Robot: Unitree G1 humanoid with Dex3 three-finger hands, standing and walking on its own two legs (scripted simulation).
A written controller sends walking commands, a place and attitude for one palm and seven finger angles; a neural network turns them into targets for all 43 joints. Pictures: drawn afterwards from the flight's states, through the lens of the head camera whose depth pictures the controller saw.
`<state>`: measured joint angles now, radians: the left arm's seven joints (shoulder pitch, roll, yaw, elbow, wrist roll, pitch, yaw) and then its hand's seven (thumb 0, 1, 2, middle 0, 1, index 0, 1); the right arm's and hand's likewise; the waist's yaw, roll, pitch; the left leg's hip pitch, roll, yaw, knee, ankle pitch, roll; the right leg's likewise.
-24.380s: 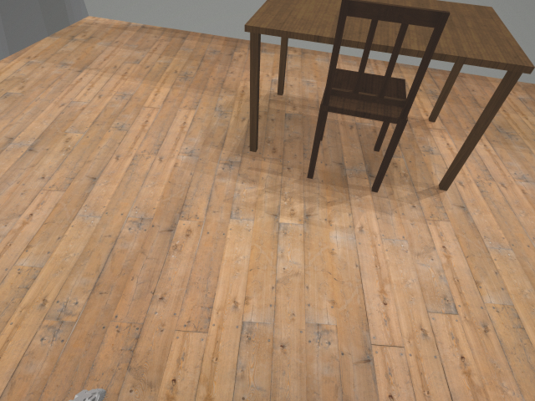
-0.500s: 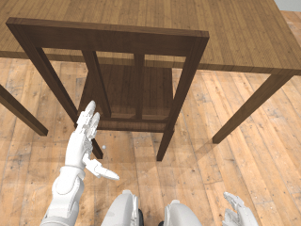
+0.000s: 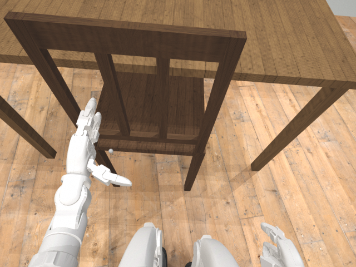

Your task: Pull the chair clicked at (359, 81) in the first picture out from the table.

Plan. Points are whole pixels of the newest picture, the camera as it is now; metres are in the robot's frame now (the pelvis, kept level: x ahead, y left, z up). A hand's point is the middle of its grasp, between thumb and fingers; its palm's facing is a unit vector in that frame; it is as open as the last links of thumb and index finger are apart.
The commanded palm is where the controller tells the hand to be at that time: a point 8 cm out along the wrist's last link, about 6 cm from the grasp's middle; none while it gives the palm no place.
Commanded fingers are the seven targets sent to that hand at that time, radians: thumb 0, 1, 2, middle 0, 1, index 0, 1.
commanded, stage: push the fingers through the gap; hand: left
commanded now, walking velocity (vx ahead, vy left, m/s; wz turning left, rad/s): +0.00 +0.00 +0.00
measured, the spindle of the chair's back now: (116, 101) +0.47 +0.17 +0.04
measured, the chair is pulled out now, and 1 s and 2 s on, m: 0.00 0.00 0.00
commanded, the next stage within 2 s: hook a spindle and tug to test in 1.40 s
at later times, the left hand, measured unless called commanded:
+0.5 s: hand (114, 139) +0.38 +0.16 +0.03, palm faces -0.03 -1.00 -0.04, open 17.0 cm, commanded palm +0.37 +0.21 +0.03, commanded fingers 0.00 -0.50 0.30 -0.06 -0.08 -0.06 -0.08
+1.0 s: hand (125, 118) +0.44 +0.14 +0.02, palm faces -0.01 -1.00 -0.06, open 17.0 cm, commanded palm +0.42 +0.19 +0.02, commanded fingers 0.00 -0.50 0.30 -0.06 -0.08 -0.06 -0.08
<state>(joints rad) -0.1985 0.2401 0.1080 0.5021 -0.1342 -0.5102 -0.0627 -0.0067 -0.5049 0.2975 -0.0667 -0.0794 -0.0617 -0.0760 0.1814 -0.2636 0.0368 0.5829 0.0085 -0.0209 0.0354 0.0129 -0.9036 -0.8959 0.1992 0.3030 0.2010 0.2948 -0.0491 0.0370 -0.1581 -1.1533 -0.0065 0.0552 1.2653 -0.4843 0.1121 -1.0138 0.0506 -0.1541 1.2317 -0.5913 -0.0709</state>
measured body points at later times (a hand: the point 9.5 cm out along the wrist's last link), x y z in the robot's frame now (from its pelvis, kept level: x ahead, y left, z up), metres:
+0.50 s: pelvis +0.01 +0.00 +0.01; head +0.12 +0.02 +0.44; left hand +0.37 +0.21 +0.03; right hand +0.12 -0.26 -0.10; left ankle +0.06 +0.05 -0.62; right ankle +0.00 -0.09 -0.62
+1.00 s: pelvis +0.00 +0.00 +0.00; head +0.12 +0.02 +0.43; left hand +0.43 +0.20 +0.03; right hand +0.08 -0.26 -0.12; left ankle +0.06 +0.05 -0.62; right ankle +0.00 -0.09 -0.62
